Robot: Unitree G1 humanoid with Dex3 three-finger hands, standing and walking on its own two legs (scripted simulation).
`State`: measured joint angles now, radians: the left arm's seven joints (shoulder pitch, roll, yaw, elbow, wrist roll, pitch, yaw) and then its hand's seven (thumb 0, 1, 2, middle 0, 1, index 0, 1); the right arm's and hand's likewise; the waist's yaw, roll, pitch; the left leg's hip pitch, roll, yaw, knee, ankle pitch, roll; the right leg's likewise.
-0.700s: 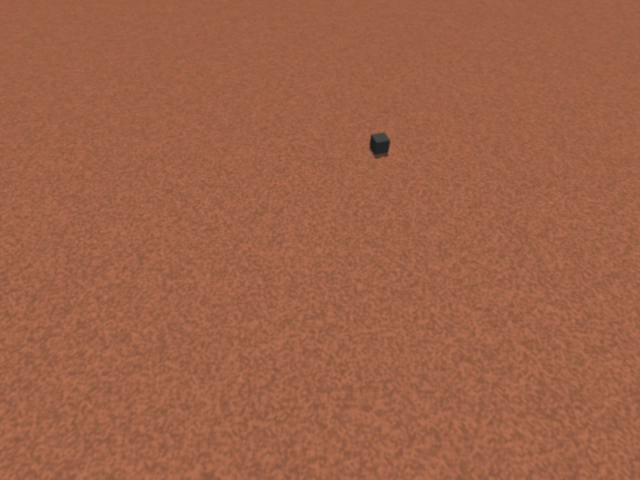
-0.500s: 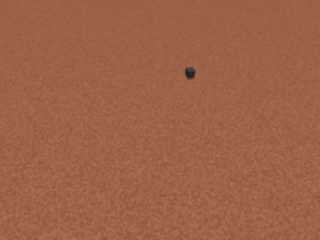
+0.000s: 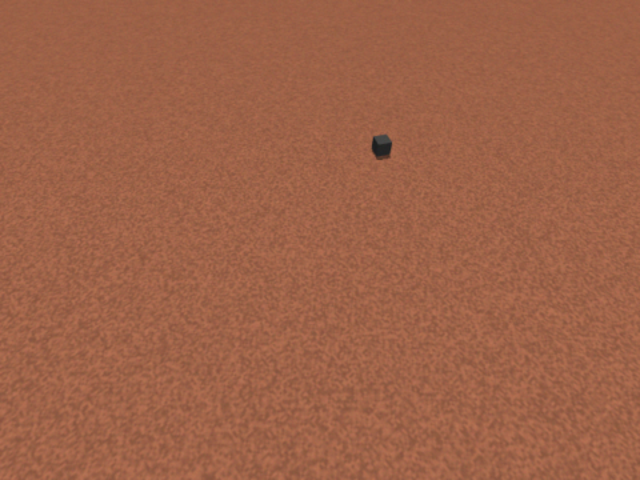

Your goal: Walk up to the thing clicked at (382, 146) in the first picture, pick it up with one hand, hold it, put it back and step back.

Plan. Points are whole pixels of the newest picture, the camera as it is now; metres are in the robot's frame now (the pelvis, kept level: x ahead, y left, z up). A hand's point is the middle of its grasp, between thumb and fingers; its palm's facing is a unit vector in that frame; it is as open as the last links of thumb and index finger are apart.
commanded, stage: stand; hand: left
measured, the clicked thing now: (381, 145) +1.74 -0.32 -0.75
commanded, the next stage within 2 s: walk up in 0.42 s
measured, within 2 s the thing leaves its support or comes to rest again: neither
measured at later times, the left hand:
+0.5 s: hand out of the picture +0.08 +0.26 -0.15, palm faces +0.00 -0.95 -0.32, open 7.3 cm
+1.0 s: hand (227, 452) +0.18 +0.14 -0.15, palm faces +0.18 -0.93 -0.33, open 7.3 cm
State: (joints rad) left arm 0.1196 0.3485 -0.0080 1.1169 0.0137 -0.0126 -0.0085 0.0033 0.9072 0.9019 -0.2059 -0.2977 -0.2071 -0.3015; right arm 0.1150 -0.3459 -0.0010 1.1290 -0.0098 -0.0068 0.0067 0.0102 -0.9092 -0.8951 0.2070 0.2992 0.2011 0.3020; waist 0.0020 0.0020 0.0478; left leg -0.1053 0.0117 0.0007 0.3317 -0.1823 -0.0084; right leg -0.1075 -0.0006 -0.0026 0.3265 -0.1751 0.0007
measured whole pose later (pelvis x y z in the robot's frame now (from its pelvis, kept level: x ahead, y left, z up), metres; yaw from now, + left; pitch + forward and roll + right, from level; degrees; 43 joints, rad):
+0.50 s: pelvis +0.01 +0.00 +0.00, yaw +1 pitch -1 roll +0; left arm 0.14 0.38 0.06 1.06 0.06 0.01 -0.08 0.00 0.91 0.90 -0.21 -0.30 -0.21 -0.30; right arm 0.20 -0.35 -0.05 1.08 -0.02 -0.04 0.03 0.01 -0.91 -0.89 0.21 0.30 0.20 0.30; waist 0.01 -0.02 0.01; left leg -0.17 0.00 -0.02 0.44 -0.32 0.03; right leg -0.19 -0.01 -0.02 0.53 -0.44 -0.03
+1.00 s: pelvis +0.17 -0.14 -0.01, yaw +8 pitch -3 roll -1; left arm 0.26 0.41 0.09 0.94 0.04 -0.02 -0.11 0.00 0.91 0.90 -0.21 -0.30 -0.21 -0.30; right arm 0.26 -0.44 -0.07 0.97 -0.01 -0.08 0.04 0.01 -0.91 -0.90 0.21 0.30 0.20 0.30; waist 0.06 0.01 0.01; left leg -0.51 0.05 0.04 1.02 -0.36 0.04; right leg -0.14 0.00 -0.12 0.46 -0.29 -0.05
